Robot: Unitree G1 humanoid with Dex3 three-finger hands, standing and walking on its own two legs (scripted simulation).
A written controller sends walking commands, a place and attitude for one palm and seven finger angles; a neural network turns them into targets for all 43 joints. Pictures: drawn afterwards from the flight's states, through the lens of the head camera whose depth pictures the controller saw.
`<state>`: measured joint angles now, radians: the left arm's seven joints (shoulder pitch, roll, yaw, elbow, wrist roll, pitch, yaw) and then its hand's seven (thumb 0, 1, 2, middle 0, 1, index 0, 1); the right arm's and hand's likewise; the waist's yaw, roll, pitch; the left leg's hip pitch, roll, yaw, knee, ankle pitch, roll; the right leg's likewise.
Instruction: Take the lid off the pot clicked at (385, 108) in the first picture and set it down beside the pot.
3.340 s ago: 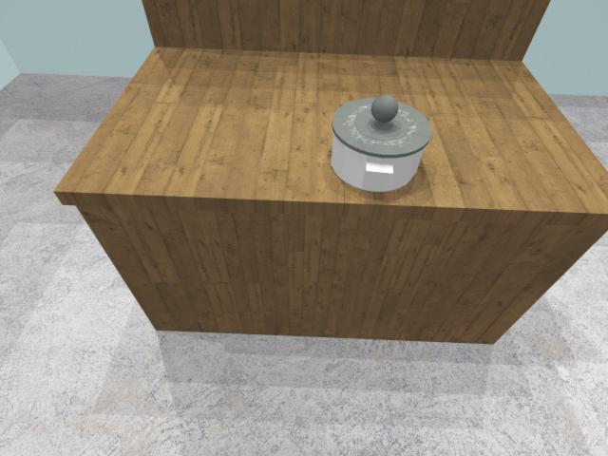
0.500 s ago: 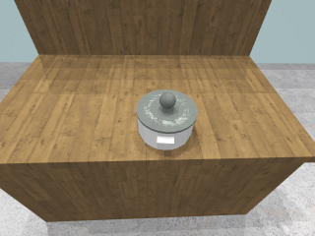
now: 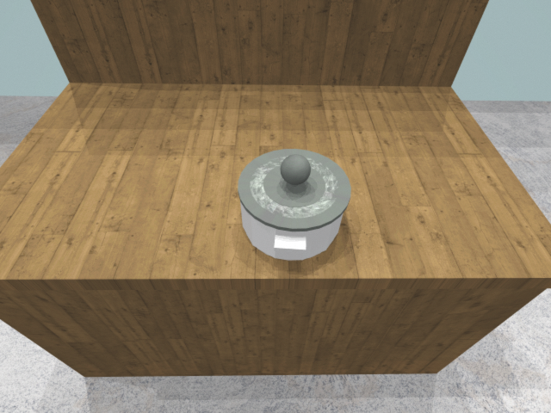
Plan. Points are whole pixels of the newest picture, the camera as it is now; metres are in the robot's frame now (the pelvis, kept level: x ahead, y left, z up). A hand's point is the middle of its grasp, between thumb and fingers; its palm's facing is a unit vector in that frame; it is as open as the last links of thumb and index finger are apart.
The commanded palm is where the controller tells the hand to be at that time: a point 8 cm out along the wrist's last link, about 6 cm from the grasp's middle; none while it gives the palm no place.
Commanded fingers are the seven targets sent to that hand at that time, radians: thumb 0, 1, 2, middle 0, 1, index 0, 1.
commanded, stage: look again from close up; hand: left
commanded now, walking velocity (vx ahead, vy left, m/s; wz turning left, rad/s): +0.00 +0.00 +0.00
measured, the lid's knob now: (295, 169) +0.49 -0.01 +0.09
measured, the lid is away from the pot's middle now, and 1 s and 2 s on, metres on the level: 0.00 0.00 0.00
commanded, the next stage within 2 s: shuffle to correct the standing spot in 0.88 s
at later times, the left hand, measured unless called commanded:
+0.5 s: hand out of the picture +0.04 +0.17 -0.17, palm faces +0.02 -0.98 -0.18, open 7.4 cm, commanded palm none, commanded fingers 0.00 0.90 0.90 -0.20 -0.30 -0.20 -0.30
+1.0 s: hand out of the picture -0.02 +0.18 -0.18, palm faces +0.02 -0.99 -0.15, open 7.4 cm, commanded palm none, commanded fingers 0.00 0.90 0.90 -0.20 -0.30 -0.20 -0.30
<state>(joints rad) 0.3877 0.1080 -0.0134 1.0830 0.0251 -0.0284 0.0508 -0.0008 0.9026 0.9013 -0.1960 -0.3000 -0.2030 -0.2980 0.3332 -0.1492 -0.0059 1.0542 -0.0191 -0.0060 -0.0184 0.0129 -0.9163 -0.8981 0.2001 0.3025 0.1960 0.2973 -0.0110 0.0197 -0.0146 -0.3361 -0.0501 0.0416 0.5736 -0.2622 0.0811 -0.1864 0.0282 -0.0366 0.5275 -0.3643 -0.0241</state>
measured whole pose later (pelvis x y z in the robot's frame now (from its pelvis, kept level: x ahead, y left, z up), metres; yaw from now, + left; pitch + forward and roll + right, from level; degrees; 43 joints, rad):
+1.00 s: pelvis +0.00 +0.01 +0.01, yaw +0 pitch -1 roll -1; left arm 0.37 0.18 -0.02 1.05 0.02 -0.01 0.04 0.00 0.90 0.90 -0.19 -0.30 -0.20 -0.30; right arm 0.25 -0.15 0.01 1.10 0.00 -0.02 -0.02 0.00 -0.92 -0.90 0.20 0.30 0.20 0.30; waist 0.02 -0.06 0.03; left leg -0.23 -0.07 0.04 0.44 -0.21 0.10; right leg -0.08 0.01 -0.03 0.40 -0.31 0.00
